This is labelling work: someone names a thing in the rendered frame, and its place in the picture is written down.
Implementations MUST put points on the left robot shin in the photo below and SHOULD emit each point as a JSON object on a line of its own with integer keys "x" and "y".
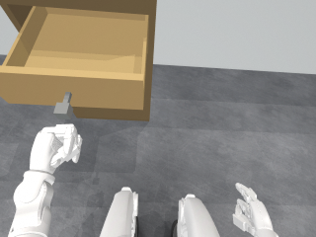
{"x": 133, "y": 222}

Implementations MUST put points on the right robot hand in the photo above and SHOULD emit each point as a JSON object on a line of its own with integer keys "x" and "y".
{"x": 256, "y": 216}

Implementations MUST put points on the left robot hand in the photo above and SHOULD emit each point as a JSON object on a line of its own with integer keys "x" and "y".
{"x": 62, "y": 138}

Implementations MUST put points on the robot left forearm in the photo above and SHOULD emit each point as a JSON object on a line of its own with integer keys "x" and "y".
{"x": 32, "y": 199}

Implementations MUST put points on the drawer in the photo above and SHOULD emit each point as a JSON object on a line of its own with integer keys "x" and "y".
{"x": 100, "y": 57}

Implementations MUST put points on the robot shin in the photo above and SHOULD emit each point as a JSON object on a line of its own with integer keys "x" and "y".
{"x": 182, "y": 230}
{"x": 133, "y": 222}

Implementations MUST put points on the cabinet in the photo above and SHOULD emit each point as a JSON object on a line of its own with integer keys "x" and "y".
{"x": 19, "y": 10}

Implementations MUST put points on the handle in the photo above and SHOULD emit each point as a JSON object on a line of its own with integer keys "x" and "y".
{"x": 64, "y": 110}

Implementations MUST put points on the right robot shin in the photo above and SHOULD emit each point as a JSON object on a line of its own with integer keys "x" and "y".
{"x": 182, "y": 230}

